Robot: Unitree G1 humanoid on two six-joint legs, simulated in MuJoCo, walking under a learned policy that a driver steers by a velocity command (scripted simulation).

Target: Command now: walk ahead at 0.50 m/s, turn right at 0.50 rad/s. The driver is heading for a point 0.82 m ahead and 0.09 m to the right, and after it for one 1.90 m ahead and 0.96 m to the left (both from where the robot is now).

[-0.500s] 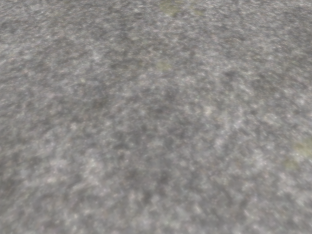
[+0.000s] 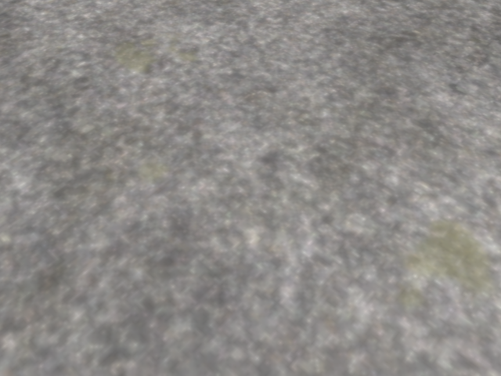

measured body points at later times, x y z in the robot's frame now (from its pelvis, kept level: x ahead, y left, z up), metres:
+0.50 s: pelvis +0.20 -0.06 +0.00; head +0.23 -0.09 +0.45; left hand +0.39 +0.19 -0.09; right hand +0.29 -0.36 -0.12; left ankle +0.31 +0.11 -0.68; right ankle +0.22 -0.12 -0.74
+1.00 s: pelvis +0.27 -0.03 -0.01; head +0.28 -0.03 +0.44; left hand +0.44 +0.20 -0.13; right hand +0.33 -0.31 -0.13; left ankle +0.30 +0.10 -0.74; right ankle +0.22 -0.12 -0.74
